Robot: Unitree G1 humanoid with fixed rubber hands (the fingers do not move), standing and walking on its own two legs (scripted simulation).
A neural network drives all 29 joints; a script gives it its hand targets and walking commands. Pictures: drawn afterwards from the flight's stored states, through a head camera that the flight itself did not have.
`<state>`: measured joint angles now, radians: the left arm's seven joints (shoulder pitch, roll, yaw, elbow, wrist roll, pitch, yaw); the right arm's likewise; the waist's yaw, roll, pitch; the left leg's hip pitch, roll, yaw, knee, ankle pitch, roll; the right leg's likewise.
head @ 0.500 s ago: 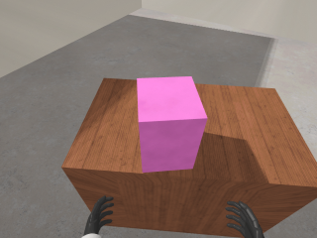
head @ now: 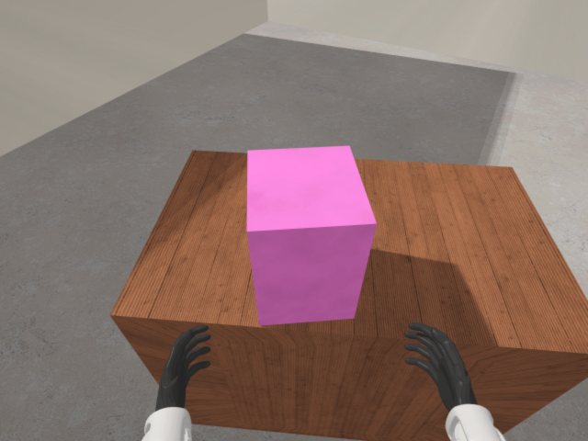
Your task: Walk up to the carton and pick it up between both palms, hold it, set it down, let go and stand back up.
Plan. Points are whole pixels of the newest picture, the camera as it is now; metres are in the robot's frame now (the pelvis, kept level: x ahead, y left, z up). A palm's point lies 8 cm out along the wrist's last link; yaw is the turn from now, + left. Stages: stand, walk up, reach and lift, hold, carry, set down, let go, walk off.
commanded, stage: reach and lift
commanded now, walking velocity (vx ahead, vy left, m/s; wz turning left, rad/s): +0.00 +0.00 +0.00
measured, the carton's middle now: (303, 238) +0.47 +0.02 +0.01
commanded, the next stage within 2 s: none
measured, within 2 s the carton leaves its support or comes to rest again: neither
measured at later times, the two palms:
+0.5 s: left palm (183, 324) +0.29 +0.18 +0.02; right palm (435, 315) +0.31 -0.17 +0.03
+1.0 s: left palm (181, 265) +0.35 +0.19 +0.07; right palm (417, 250) +0.39 -0.15 +0.07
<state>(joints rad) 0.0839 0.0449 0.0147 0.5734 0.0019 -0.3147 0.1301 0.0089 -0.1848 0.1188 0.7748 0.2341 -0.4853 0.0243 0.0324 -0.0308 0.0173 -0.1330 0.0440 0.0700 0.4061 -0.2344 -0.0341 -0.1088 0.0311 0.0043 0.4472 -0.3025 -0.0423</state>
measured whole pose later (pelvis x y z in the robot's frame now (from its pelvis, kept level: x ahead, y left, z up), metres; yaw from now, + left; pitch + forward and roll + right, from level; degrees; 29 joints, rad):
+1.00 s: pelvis -0.04 -0.01 +0.00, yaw +0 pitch +10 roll +0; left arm -0.63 0.07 0.18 0.61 -0.04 0.19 0.15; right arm -0.71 -0.23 0.07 0.83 0.30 0.01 -0.11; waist 0.07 -0.02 -0.06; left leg -0.44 0.08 0.05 0.41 -0.14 -0.04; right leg -0.40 0.06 -0.01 0.41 -0.19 -0.05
